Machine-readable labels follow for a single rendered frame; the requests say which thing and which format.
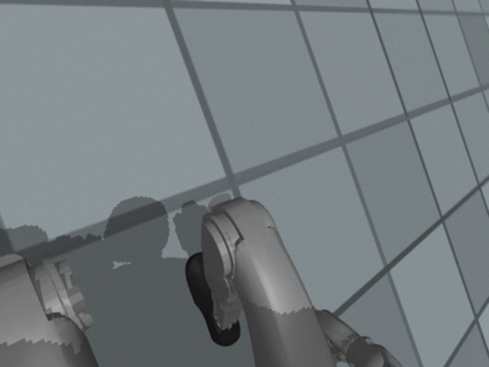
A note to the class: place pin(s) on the right robot hand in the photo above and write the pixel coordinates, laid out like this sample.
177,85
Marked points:
337,332

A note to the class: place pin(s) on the right robot foot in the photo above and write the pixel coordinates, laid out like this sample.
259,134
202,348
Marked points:
202,297

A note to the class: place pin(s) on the right robot arm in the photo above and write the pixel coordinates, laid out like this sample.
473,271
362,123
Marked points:
365,352

